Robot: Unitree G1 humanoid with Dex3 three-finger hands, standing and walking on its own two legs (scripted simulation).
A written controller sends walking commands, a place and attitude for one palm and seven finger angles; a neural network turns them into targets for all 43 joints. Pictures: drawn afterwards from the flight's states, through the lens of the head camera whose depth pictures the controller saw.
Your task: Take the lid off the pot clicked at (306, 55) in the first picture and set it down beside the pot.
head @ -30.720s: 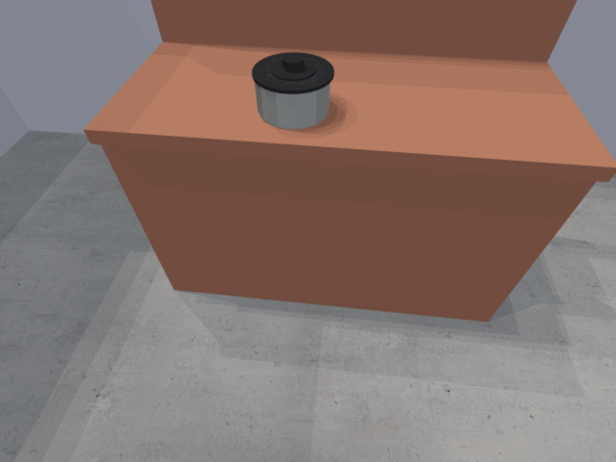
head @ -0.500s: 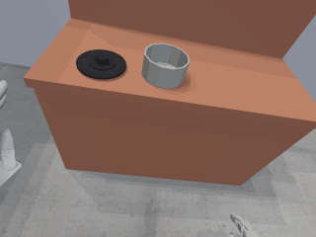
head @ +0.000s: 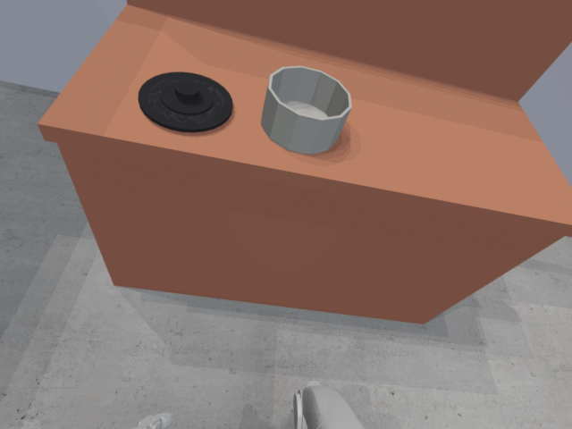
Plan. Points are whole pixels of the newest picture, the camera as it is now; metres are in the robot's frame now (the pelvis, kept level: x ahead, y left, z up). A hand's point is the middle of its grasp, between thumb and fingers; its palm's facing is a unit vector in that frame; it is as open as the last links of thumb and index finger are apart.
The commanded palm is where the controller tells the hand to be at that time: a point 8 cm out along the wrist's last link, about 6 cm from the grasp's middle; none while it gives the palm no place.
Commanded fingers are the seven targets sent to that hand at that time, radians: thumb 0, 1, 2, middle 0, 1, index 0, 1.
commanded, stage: let the arm hang, fingers relaxed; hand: left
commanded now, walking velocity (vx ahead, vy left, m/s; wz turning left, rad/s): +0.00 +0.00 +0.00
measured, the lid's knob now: (187, 90) +0.72 +0.20 +0.01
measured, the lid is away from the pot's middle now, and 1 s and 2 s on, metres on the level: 0.25 0.25 0.25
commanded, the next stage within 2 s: look to check the result in 1.12 s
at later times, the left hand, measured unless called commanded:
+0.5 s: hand (178, 409) +0.17 +0.13 -0.18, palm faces +0.01 -0.98 -0.19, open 7.4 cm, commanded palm none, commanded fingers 0.00 0.90 0.90 -0.20 -0.30 -0.20 -0.30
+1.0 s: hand out of the picture +0.12 +0.12 -0.20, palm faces +0.06 -0.98 -0.19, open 7.3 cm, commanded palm none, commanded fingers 0.00 0.90 0.90 -0.20 -0.30 -0.20 -0.30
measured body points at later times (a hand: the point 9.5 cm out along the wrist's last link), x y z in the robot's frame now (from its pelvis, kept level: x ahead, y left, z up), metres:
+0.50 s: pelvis +0.08 -0.04 -0.01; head +0.10 -0.04 +0.44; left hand +0.17 +0.18 -0.16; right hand +0.04 -0.23 -0.17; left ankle -0.04 +0.04 -0.74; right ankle +0.02 -0.16 -0.74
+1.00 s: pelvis +0.10 -0.05 -0.01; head +0.15 -0.03 +0.43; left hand +0.11 +0.18 -0.18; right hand +0.08 -0.27 -0.16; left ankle -0.04 +0.04 -0.73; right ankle +0.02 -0.16 -0.74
